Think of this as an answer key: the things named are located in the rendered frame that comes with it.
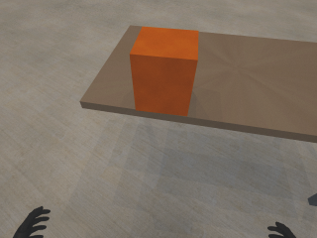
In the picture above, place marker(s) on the right robot hand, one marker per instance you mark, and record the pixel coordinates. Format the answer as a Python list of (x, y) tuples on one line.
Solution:
[(282, 229)]

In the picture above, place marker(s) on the table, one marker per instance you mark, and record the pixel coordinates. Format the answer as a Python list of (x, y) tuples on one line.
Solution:
[(247, 84)]

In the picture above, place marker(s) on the left robot hand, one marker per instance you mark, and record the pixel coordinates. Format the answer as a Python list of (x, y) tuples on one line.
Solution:
[(26, 228)]

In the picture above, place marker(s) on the carton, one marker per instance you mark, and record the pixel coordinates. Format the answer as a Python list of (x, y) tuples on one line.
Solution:
[(163, 66)]

